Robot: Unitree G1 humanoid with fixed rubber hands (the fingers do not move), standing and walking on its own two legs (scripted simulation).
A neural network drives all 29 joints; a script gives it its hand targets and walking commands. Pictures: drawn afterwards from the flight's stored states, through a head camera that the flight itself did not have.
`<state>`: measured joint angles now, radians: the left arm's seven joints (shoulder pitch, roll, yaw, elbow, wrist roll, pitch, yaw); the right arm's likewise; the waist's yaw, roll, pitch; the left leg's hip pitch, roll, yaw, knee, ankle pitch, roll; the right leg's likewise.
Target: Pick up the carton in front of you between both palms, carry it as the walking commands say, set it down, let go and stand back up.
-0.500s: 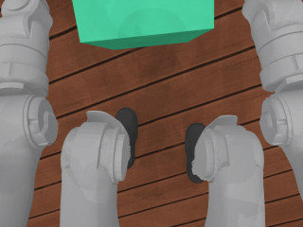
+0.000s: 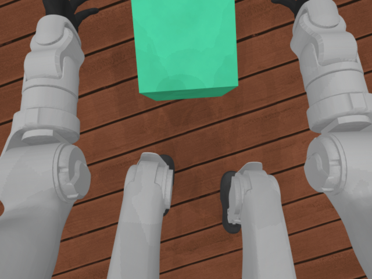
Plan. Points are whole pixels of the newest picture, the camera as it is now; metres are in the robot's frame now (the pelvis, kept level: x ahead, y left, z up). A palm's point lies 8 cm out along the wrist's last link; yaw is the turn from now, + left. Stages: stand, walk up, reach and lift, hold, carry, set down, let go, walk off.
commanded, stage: set down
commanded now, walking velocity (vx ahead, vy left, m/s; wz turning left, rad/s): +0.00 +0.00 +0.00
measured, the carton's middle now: (186, 56) +0.55 +0.07 -0.35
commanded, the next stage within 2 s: let go in 0.50 s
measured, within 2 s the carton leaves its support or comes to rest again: neither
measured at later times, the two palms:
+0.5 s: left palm out of the picture +0.52 +0.27 +0.05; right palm out of the picture +0.58 -0.12 +0.05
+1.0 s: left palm out of the picture +0.40 +0.28 +0.15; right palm out of the picture +0.45 -0.16 +0.15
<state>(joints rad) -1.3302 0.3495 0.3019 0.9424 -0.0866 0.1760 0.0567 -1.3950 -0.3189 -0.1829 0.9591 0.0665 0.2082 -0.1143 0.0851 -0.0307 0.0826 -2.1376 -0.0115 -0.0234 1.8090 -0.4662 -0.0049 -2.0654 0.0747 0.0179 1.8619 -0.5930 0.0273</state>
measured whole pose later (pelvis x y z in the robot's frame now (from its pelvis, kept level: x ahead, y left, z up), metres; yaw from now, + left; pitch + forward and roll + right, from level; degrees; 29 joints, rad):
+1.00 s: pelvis +0.08 +0.02 +0.25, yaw +1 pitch +32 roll -1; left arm -0.43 0.23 0.21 0.61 0.04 0.08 -0.11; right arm -0.47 -0.15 -0.20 0.61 -0.09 0.09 -0.03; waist 0.06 0.00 -0.06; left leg -1.09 -0.03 -0.03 0.78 -0.25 0.02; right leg -1.02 0.04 0.07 0.78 -0.32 0.03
